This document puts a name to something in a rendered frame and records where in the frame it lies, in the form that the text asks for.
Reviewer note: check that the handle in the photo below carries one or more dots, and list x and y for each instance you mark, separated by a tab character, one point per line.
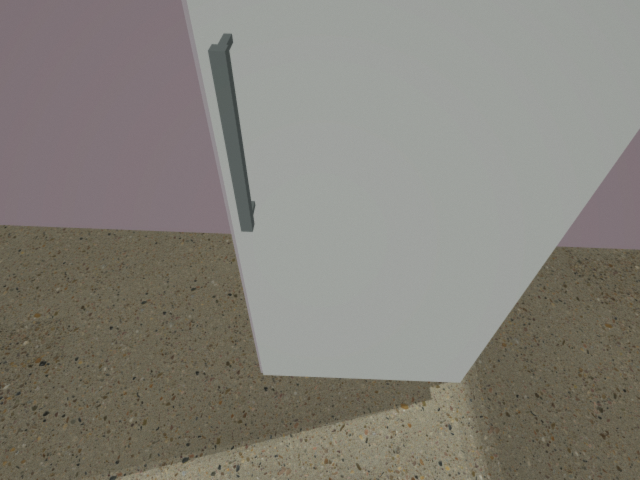
220	62

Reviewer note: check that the fridge door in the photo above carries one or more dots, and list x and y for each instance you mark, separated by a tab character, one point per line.
413	163

